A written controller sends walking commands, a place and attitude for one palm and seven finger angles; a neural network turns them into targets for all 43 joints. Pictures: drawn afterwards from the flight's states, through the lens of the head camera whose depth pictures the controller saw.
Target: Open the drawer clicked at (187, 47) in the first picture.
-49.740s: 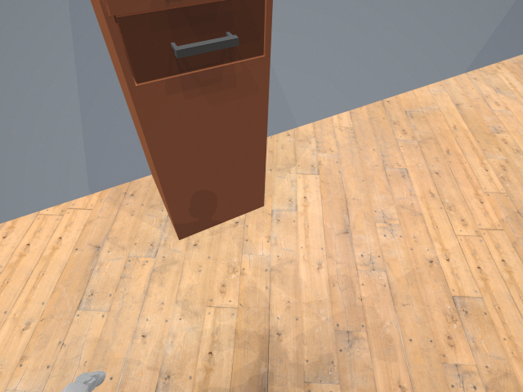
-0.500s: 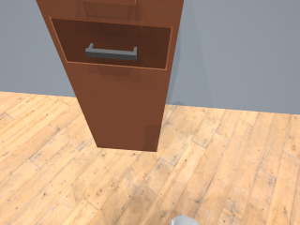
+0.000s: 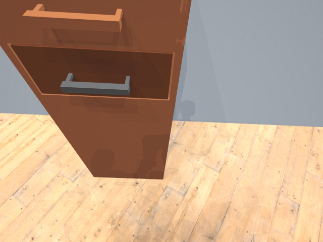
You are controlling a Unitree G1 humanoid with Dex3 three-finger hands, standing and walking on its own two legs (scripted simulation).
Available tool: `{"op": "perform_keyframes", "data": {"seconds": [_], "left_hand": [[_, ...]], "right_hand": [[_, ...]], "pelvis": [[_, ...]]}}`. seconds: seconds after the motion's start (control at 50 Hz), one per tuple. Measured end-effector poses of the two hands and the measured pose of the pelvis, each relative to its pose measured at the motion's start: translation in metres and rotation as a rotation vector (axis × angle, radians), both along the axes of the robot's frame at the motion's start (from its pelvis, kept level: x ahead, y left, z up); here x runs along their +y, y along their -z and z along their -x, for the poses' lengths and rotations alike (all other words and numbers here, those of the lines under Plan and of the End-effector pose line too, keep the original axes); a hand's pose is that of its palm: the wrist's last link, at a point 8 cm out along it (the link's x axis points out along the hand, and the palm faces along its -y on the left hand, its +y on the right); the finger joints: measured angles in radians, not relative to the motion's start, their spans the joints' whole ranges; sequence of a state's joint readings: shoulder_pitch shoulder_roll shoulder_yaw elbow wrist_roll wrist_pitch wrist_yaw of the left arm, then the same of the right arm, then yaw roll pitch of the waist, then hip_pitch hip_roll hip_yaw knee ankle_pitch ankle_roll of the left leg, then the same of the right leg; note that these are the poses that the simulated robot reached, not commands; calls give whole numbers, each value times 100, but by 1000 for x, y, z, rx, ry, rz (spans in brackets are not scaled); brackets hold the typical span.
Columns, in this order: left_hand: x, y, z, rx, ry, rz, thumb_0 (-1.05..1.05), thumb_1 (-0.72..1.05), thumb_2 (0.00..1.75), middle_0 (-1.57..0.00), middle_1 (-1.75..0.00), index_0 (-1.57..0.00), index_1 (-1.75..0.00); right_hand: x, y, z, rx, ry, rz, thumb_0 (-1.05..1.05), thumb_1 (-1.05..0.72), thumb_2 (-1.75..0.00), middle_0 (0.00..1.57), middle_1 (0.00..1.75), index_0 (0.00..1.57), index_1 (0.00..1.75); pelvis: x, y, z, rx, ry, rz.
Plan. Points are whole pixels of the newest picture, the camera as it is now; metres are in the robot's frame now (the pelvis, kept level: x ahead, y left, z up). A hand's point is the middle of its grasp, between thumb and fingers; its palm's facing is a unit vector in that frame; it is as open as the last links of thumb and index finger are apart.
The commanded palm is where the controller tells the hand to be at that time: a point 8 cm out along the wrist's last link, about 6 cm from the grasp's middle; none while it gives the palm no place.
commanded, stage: come to a stop and stand still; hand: left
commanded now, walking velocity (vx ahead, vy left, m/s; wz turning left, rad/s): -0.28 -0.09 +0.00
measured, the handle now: (97, 83) +0.48 +0.20 +0.09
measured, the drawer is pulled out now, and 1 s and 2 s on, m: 0.00 0.00 0.00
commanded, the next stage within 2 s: look again from close up in 1.42 s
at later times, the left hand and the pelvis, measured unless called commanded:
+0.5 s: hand out of the picture +0.04 +0.14 -0.16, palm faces +0.06 -0.97 -0.23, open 7.3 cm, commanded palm none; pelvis -0.01 -0.04 +0.01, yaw +1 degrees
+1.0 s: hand out of the picture +0.01 +0.18 -0.17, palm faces +0.04 -0.98 -0.19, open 7.4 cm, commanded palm none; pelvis +0.01 +0.00 +0.01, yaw +0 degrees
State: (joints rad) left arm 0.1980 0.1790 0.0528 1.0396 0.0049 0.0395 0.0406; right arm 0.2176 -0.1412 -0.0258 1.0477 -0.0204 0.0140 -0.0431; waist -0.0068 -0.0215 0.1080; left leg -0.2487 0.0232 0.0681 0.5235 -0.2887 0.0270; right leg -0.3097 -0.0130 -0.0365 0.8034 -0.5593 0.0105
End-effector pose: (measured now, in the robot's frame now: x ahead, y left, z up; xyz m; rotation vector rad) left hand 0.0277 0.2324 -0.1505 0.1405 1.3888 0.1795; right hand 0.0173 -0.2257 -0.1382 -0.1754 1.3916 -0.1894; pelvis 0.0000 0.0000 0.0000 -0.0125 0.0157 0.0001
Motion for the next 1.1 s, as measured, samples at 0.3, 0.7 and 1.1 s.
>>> {"op": "perform_keyframes", "data": {"seconds": [0.3,0.7,1.1], "left_hand": [[-17,-27,-37,-116,55,-124,0,91,90,-19,-30,-20,-30],[-16,-4,32,-3,-43,13,0,91,90,-20,-30,-20,-30],[-4,-6,14,19,11,18,0,91,90,-19,-30,-20,-30]], "right_hand": [[-69,18,-32,-48,6,-14,0,-91,-90,20,30,20,30],[-19,-6,-7,-15,-81,-10,0,-91,-90,20,30,20,30],[12,-2,24,47,2,-36,0,-91,-90,20,30,20,30]], "pelvis": [[-42,4,2,-16,-10,-22],[-18,-4,8,-15,-29,-5],[4,-6,-9,-20,-4,-7]]}}
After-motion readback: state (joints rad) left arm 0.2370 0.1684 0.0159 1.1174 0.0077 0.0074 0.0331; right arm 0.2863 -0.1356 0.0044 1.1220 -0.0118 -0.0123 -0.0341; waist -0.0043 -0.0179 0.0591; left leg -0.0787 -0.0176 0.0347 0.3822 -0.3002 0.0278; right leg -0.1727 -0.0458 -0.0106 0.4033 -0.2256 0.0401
